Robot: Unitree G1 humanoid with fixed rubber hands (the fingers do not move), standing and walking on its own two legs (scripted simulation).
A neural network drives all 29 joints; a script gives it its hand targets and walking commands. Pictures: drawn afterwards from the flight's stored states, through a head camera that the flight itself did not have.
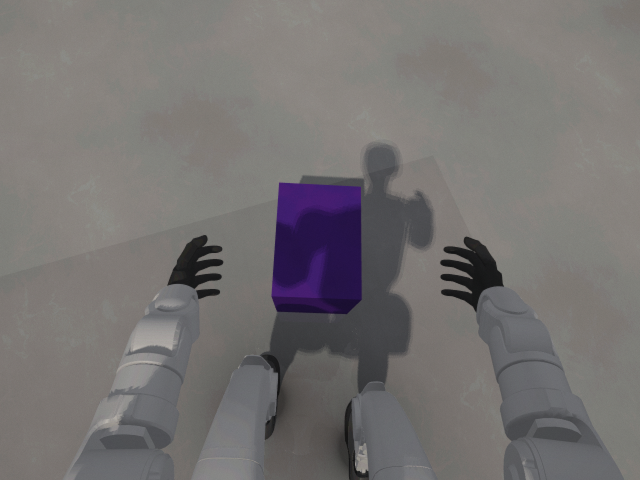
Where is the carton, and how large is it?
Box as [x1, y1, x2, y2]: [271, 183, 361, 313]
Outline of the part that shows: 279,183 271,295 277,311 329,313 348,312 361,299 360,187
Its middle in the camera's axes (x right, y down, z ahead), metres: -0.01 +0.05 +1.01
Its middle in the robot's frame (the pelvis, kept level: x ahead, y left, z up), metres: +0.52 +0.00 -0.56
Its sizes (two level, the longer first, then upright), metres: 0.274 0.198 0.261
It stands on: the floor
